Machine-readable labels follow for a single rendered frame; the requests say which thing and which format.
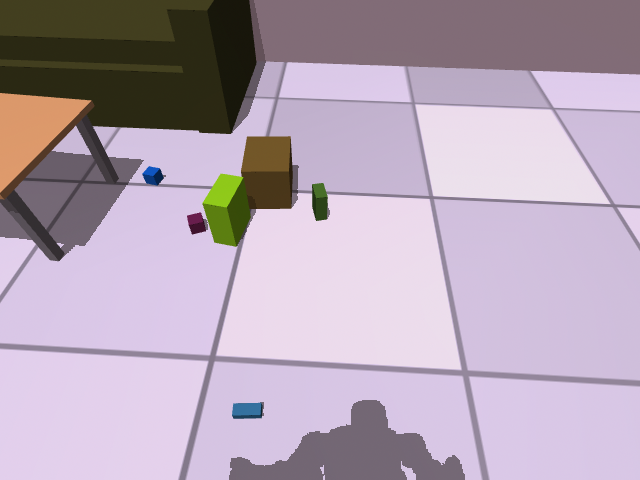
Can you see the sofa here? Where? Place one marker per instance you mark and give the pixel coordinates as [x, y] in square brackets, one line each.
[156, 64]

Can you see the coffee table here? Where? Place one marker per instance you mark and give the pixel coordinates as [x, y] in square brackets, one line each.
[30, 128]

